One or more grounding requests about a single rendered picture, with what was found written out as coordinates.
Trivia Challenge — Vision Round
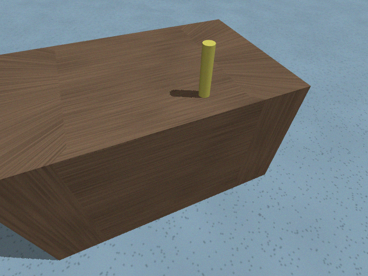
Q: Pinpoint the can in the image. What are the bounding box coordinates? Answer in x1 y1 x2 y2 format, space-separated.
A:
198 40 216 98

